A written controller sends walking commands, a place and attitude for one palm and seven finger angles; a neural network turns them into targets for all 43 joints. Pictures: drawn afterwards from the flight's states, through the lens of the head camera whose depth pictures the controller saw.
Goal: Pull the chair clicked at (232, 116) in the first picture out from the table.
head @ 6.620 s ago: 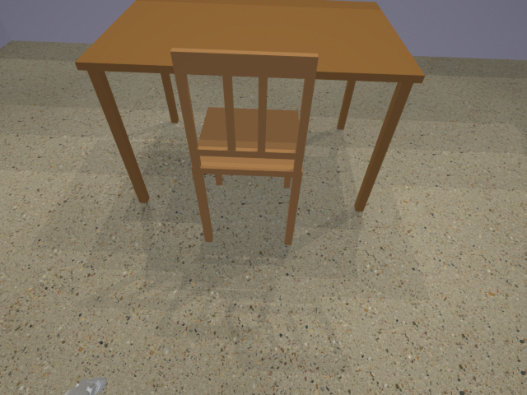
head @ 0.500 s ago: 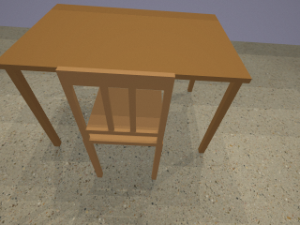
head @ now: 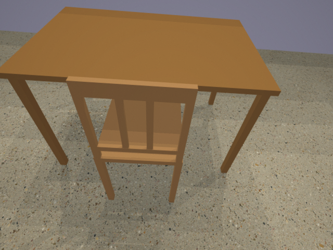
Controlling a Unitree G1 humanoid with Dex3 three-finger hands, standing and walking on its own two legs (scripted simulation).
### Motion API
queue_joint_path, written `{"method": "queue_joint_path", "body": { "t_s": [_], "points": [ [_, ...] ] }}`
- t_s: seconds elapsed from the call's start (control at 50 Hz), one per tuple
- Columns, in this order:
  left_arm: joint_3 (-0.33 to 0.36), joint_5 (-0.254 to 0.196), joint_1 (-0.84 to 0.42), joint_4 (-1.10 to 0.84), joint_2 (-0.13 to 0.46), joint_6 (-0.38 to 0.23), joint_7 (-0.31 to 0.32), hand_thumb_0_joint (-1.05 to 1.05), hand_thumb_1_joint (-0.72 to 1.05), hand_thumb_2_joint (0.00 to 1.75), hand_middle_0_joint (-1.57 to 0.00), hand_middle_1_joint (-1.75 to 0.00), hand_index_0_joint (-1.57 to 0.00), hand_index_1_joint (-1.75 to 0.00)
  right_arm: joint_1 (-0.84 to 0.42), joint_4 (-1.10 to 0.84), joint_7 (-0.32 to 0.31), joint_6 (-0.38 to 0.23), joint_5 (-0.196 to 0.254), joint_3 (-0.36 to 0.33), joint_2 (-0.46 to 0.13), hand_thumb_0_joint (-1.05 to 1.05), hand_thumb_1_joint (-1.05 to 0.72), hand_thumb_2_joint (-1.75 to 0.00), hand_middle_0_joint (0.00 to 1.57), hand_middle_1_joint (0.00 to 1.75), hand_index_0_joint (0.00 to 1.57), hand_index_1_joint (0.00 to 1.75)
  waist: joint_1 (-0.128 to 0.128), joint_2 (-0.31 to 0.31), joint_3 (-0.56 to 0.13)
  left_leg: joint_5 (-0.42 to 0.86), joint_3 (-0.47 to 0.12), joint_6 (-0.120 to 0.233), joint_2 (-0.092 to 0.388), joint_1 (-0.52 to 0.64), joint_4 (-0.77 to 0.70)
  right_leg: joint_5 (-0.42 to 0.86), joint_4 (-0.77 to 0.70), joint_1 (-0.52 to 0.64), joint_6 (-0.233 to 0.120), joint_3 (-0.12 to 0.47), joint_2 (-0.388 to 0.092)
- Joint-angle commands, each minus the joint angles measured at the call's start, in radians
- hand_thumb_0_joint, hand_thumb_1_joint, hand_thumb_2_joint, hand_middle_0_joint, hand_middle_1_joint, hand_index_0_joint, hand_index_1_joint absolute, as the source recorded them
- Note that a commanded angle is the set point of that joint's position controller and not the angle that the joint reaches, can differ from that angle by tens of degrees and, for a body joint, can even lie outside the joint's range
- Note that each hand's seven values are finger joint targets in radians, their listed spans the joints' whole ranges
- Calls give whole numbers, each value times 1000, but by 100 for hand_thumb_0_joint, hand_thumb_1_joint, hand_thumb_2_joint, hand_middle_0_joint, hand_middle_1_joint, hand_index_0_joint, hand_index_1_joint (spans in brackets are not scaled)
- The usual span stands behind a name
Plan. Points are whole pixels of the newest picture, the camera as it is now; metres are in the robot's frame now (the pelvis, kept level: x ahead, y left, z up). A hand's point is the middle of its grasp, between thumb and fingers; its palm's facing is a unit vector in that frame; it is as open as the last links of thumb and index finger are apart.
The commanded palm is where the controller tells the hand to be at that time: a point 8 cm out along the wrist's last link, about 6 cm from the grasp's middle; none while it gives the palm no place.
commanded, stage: look again from close up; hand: left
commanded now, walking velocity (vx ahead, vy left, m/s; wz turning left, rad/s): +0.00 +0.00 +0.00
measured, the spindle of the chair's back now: (122, 125) +0.55 +0.19 -0.09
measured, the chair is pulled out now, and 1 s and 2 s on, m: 0.00 0.00 0.00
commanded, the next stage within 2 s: shuffle to correct the standing spot in 0.68 s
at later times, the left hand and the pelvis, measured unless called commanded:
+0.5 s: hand out of the picture -0.03 +0.15 -0.18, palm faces +0.04 -0.99 -0.14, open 7.4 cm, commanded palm none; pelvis +0.00 +0.00 +0.00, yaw +0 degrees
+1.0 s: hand out of the picture -0.03 +0.14 -0.18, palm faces +0.03 -0.99 -0.14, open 7.4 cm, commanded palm none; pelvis +0.02 -0.01 +0.00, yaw -1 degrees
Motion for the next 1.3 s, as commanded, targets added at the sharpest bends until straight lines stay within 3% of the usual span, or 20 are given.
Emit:
{"method": "queue_joint_path", "body": {
  "t_s": [0.0,0.1,0.24,0.46,0.54,0.68,0.74,0.8,0.9,0.98,1.08,1.12,1.16,1.2,1.24,1.26,1.28],
  "points": [
    [17,5,100,-15,64,-12,1,0,90,90,-20,-30,-20,-30,53,-25,2,-18,0,-11,-94,0,-90,-90,20,30,20,30,4,49,76,-52,-134,-15,109,-38,-141,37,-70,-52,-51,49,-45],
    [17,6,102,-15,63,-12,0,0,90,90,-20,-30,-20,-30,52,-25,2,-17,-1,-13,-97,0,-90,-90,20,30,20,30,5,43,82,-78,-139,-14,109,-41,-152,31,-72,-53,-51,47,-45],
    [19,5,105,-15,61,-15,1,0,90,90,-20,-30,-20,-30,65,-20,2,-21,0,-12,-92,0,-90,-90,20,30,20,30,4,32,46,-5,-132,-12,107,-9,-135,60,-70,-38,-50,47,-50],
    [19,6,115,-12,56,-12,0,0,90,90,-20,-30,-20,-30,62,-15,0,-15,1,-12,-81,0,-90,-90,20,30,20,30,6,43,98,-80,-133,-14,103,-34,-156,17,-89,-60,-52,47,-44],
    [20,5,116,-7,53,-15,0,0,90,90,-20,-30,-20,-30,69,-16,-1,-19,-1,-12,-84,0,-90,-90,20,30,20,30,2,47,53,-24,-130,-15,106,0,-143,57,-77,-48,-52,48,-48],
    [18,7,116,-6,50,-15,0,0,90,90,-20,-30,-20,-30,66,-16,-2,-18,0,-12,-84,0,-90,-90,20,30,20,30,3,36,80,-33,-124,-16,103,-12,-145,50,-84,-57,-51,53,-46],
    [18,5,121,-2,49,-17,1,0,90,90,-20,-30,-20,-30,70,-14,-2,-21,0,-11,-79,0,-90,-90,20,30,20,30,3,26,58,11,-121,-14,105,13,-135,73,-83,-50,-52,56,-50],
    [18,7,124,4,45,-16,-3,0,90,90,-20,-30,-20,-30,81,-3,-3,-19,-3,-11,-81,0,-90,-90,20,30,20,30,-2,19,63,-91,-125,-14,108,11,-143,-3,-78,-58,-53,44,-36],
    [25,21,127,-3,34,1,-17,0,90,90,-20,-30,-20,-30,82,-6,-4,-4,-10,-37,-120,0,-90,-90,20,30,20,30,-4,126,134,-433,-218,21,175,-74,-255,-151,24,-126,-57,-26,14],
    [32,23,144,-8,28,1,-26,0,90,90,-20,-30,-20,-30,91,-12,-8,-8,-13,-50,-120,0,-90,-90,20,30,20,30,3,100,138,-417,-222,41,188,-98,-225,-127,34,-128,-69,-17,17],
    [43,14,173,-5,46,-11,-28,0,90,90,-20,-30,-20,-30,89,-20,-12,-23,-13,-44,-85,0,-90,-90,20,30,20,30,7,22,101,-171,-121,25,137,-86,-58,-53,-23,-81,-97,52,-19],
    [52,12,198,6,66,-16,-24,0,90,90,-20,-30,-20,-30,81,-27,-14,-31,-14,-38,-63,0,-90,-90,20,30,20,30,13,-68,55,-42,-31,10,92,-105,69,67,-39,-1,-120,97,-55],
    [63,12,233,17,97,-16,-18,0,90,90,-20,-30,-20,-30,59,-41,-13,-33,-16,-32,-37,0,-90,-90,20,30,20,30,25,-174,46,-118,48,-10,42,-203,198,227,-56,90,-163,164,-117],
    [66,15,248,19,97,-15,-14,0,90,90,-20,-30,-20,-30,1,-62,-14,-32,-19,-32,-31,0,-90,-90,20,30,20,30,44,-170,78,-264,53,-14,43,-290,320,403,-64,115,-219,209,-168],
    [65,23,243,20,92,-16,-10,0,90,90,-20,-30,-20,-30,-23,-75,-12,-34,-15,-30,-26,0,-90,-90,20,30,20,30,38,-112,81,-300,52,-10,56,-295,300,514,-30,127,-250,192,-174],
    [63,20,227,18,87,-15,-9,0,90,90,-20,-30,-20,-30,-3,-66,-12,-35,-14,-30,-18,0,-90,-90,20,30,20,30,18,-83,81,-253,64,-8,53,-230,224,527,6,97,-242,169,-161],
    [59,15,182,10,86,-13,-12,0,90,90,-20,-30,-20,-30,62,-44,-15,-41,-15,-28,-21,0,-90,-90,20,30,20,30,-27,-68,50,-147,69,-2,44,-82,83,572,96,29,-211,111,-119]
  ]
}}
